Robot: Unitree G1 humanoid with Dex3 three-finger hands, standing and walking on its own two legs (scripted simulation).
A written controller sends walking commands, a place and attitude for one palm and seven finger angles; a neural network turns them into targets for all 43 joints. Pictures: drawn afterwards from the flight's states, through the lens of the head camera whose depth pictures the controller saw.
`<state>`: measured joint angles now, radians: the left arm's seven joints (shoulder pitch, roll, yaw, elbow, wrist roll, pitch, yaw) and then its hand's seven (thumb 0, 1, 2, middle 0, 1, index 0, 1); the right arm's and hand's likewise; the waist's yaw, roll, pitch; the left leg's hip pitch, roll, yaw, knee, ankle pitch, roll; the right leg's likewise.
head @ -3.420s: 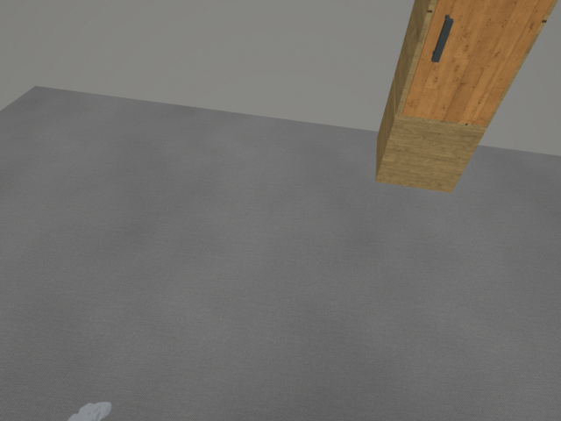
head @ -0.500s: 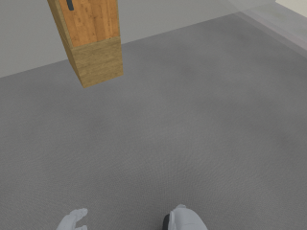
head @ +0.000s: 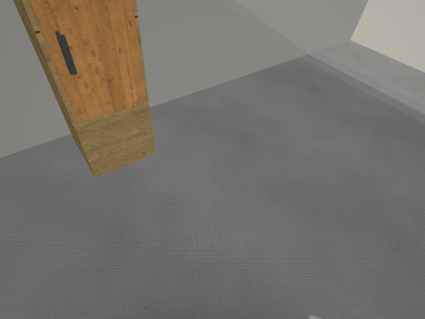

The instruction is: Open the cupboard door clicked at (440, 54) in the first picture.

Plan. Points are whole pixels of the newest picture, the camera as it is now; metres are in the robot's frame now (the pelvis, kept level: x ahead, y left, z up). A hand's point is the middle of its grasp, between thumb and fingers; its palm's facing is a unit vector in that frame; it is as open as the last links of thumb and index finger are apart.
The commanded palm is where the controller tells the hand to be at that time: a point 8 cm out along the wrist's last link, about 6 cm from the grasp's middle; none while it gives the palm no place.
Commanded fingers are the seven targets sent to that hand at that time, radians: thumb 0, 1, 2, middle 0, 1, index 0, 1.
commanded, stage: walk to a spot facing it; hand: left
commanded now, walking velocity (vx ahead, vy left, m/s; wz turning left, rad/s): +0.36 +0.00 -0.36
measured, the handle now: (65, 53) +0.94 +0.62 +0.00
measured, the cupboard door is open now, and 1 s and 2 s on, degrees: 0 0 0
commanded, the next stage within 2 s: turn to face it in 0.74 s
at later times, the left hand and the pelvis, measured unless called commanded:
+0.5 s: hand (170, 235) +0.35 +0.13 -0.17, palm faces -0.26 -0.95 -0.18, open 7.4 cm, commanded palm none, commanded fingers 0.00 0.90 0.90 -0.20 -0.30 -0.20 -0.30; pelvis +0.21 -0.02 +0.00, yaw -13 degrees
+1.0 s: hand (178, 205) +0.46 +0.13 -0.19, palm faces -0.16 -0.98 -0.14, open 7.4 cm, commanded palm none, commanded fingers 0.00 0.90 0.90 -0.20 -0.30 -0.20 -0.30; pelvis +0.43 -0.04 +0.00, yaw -14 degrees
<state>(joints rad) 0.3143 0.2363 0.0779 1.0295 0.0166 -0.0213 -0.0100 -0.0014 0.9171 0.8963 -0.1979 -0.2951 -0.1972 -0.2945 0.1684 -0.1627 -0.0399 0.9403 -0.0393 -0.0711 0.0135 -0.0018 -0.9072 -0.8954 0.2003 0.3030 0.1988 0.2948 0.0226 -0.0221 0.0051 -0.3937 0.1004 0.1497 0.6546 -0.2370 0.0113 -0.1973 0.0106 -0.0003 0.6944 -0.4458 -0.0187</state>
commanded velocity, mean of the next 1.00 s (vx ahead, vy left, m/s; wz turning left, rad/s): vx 0.27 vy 0.00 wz -0.09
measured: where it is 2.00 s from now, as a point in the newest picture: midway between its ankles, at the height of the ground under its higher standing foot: (226, 278)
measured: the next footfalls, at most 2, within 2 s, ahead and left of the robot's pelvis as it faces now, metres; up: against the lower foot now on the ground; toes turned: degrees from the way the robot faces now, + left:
right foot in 0.52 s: +0.34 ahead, -0.15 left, +0.00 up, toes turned -23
left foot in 0.96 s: +0.58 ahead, +0.02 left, +0.00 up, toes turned -5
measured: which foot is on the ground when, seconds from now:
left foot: down 0.00-0.50, up 0.52-0.94, down 0.96-1.00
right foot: up 0.00-0.50, down 0.52-0.96, up 0.98-1.00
